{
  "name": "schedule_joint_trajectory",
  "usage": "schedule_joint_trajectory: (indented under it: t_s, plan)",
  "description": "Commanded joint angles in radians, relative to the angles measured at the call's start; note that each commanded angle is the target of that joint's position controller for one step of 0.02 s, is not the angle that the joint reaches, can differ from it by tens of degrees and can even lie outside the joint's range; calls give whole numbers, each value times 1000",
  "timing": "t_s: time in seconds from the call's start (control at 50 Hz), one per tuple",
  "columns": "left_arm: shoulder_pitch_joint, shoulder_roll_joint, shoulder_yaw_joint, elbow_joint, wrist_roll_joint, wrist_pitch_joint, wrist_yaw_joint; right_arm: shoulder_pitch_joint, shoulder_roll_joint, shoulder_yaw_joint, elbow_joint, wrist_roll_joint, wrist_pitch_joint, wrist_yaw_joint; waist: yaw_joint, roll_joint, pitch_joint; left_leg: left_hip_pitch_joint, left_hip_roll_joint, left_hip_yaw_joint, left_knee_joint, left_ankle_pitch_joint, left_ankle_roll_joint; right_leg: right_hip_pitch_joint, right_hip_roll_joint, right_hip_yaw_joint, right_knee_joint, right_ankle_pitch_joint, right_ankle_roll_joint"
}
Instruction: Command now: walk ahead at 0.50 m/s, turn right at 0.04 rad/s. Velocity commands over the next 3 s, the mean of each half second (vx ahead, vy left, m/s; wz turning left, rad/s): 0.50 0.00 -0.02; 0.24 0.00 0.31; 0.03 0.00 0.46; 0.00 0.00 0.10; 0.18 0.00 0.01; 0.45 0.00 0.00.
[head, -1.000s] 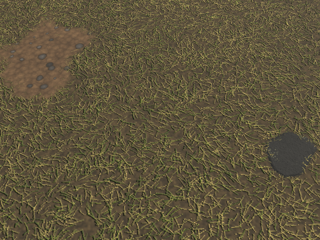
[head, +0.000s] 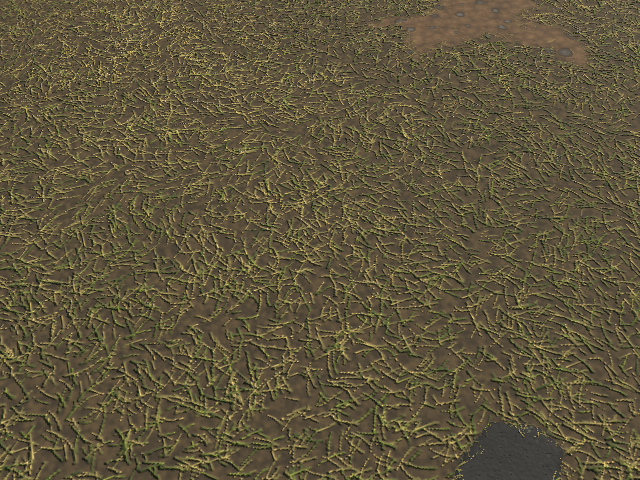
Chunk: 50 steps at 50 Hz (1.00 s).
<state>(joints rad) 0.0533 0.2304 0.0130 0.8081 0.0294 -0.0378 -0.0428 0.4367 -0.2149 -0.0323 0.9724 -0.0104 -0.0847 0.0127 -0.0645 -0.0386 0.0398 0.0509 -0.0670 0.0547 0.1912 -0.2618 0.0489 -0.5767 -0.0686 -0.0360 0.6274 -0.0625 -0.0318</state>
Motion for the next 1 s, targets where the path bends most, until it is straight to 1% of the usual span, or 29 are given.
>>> schedule_joint_trajectory:
  t_s: [0.02, 0.04, 0.06, 0.08, 0.1, 0.12, 0.14, 0.16, 0.18, 0.22, 0.26, 0.3, 0.4, 0.46, 0.54, 0.58, 0.6, 0.62, 0.64, 0.66, 0.68, 0.7, 0.72, 0.74, 0.76, 0.78, 0.84, 0.88, 1.0]
  plan:
    - [-67, 79, 17, -78, 0, -18, 8, 19, -170, -34, -27, -4, -4, -11, 31, 122, 32, -23, 294, -117, 17, 569, 116, 75, 34, -25, -65, -40, -31]
    - [-30, 88, 22, -68, 2, -22, 13, 8, -177, -35, -25, -6, -1, -14, 55, 122, 15, -6, 296, -108, 78, 676, 106, 133, 54, -30, -90, -80, -47]
    - [63, 99, 30, -36, 6, -29, 19, -2, -181, -36, -22, -5, 4, -15, 97, 113, -32, -3, 280, -89, 195, 780, 93, 248, 84, -42, -139, -89, -66]
    - [217, 126, 44, 18, 17, -40, 28, -1, -168, -31, -23, -3, 9, -15, 156, 77, -118, -66, 236, -50, 379, 760, 74, 452, 88, -35, -183, -71, -95]
    - [397, 204, 66, 49, 39, -47, 42, -9, -130, -17, -61, 2, 7, -14, 219, -24, -246, -258, 186, -9, 670, 453, 52, 702, -128, 195, -196, -143, -152]
    - [420, 293, 89, 57, 35, -37, 44, 108, -36, 0, -78, 28, 8, -10, 156, -250, -331, -593, 2, 25, 999, -255, 18, 897, -377, 654, -311, -187, -279]
    - [361, 234, 82, 50, -11, -26, 38, 39, -156, -30, -64, -3, 18, -18, 156, -83, -254, -676, 49, -98, 1069, -247, 34, 812, -331, 660, -341, -231, -266]
    - [268, 173, 65, 38, -16, -27, 36, -31, -148, -33, -84, -2, 13, -11, 120, -47, -124, -699, 91, -108, 1051, -156, 40, 687, -285, 506, -359, -202, -241]
    - [223, 126, 53, 38, -12, -34, 32, -62, -124, -27, -88, 0, 9, -6, 98, -17, -65, -668, 124, -105, 997, -94, 37, 581, -236, 405, -399, -111, -215]
    - [197, 89, 41, 53, -16, -46, 38, -48, -103, -24, -74, -21, 31, 5, 48, -38, -31, -581, 157, -93, 920, -50, 15, 464, -161, 273, -448, -16, -167]
    - [235, 100, 44, 76, -20, -62, 38, -52, -89, -23, -73, -26, 49, 15, 35, -27, -40, -564, 156, -75, 897, -21, -3, 448, -147, 227, -473, 67, -176]
    - [266, 120, 49, 97, -26, -69, 38, -114, -88, -23, -91, -28, 59, 21, 36, -16, -12, -623, 173, -62, 853, 38, -21, 451, -139, 192, -510, 58, -185]
    - [350, 113, 45, 140, -25, -62, 38, -305, -82, -17, -151, -21, 58, 24, 75, -7, 40, -727, 185, -32, 657, 192, -50, 505, -111, 128, -540, 103, -177]
    - [399, 116, 44, 165, -22, -62, 40, -396, -70, -7, -180, -17, 54, 23, 101, -14, 51, -707, 163, -4, 533, 248, -44, 550, -108, 96, -527, 182, -168]
    - [449, 123, 44, 199, -11, -56, 49, -478, -80, -3, -215, -16, 46, 19, 121, -24, 67, -702, 136, 12, 428, 217, -8, 662, -142, 88, -479, 290, -166]
    - [416, 122, 43, 205, -4, -53, 57, -430, -74, -2, -201, -18, 34, 13, 90, -28, 59, -619, 100, 33, 375, 168, 24, 686, -142, 32, -396, 526, -138]
    - [401, 126, 44, 207, -3, -53, 61, -369, -80, -6, -179, -21, 27, 7, 66, -39, 27, -530, 65, 47, 364, 144, 42, 687, -136, 11, -315, 693, -118]
    - [386, 132, 45, 210, -4, -51, 65, -253, -92, -15, -136, -24, 16, 0, 22, -36, -31, -412, 27, 53, 322, 164, 62, 689, -119, -8, -182, 782, -96]
    - [368, 135, 45, 207, -15, -48, 67, -116, -109, -25, -87, -35, 3, -6, -38, -11, -102, -233, 24, 48, 243, 299, 83, 627, -77, -49, 4, 702, -65]
    - [371, 115, 36, 172, -26, -52, 73, 15, -192, -45, -60, -54, -5, -13, -70, 68, -213, 24, 206, -131, 307, 628, 127, 420, -23, -82, 278, 328, -35]
    - [520, 29, 24, 167, -60, -47, 69, 4, -302, -72, -71, -40, 4, -10, 13, 302, -362, 284, 509, -549, 319, 1132, 345, 115, 170, -75, 665, -524, 6]
    - [479, 112, 44, 176, -24, -35, 73, -22, -267, -73, -80, 23, 17, -2, 12, 140, -402, 226, 468, -554, 273, 1139, 357, 92, 118, 67, 725, -490, 6]
    - [368, 104, 45, 139, -19, -33, 70, -126, -222, -62, -102, 24, 22, -4, 28, 118, -250, 95, 421, -436, 244, 1064, 332, 35, 82, 74, 728, -424, 8]
    - [308, 91, 42, 123, -10, -36, 69, -182, -162, -47, -110, 17, 27, -7, 43, 68, -140, -30, 363, -362, 194, 982, 290, 20, 49, 75, 665, -371, 13]
    - [279, 98, 47, 112, -2, -26, 66, -200, -136, -40, -113, 18, 32, -12, 59, 63, -92, -109, 316, -318, 159, 924, 256, 37, 31, 78, 613, -342, 21]
    - [293, 89, 47, 105, 5, -8, 63, -209, -122, -35, -110, 20, 38, -17, 86, 76, -87, -178, 280, -281, 137, 884, 236, 84, 24, 77, 565, -327, 32]
    - [302, 63, 45, 88, 1, 30, 66, -185, -169, -49, -112, 4, 40, -14, 108, 77, -128, -251, 251, -259, 129, 861, 229, 138, 46, 61, 497, -305, 59]
    - [260, 72, 48, 68, 3, 45, 69, -181, -190, -57, -124, -1, 49, -13, 102, 87, -130, -285, 237, -276, 110, 713, 221, 119, 44, 61, 456, -278, 69]
    - [96, 101, 55, 3, -3, 68, 76, -129, -205, -72, -145, -3, 84, -21, 43, 129, -84, -261, 215, -415, 62, 204, 181, 23, 41, 96, 326, -231, 86]
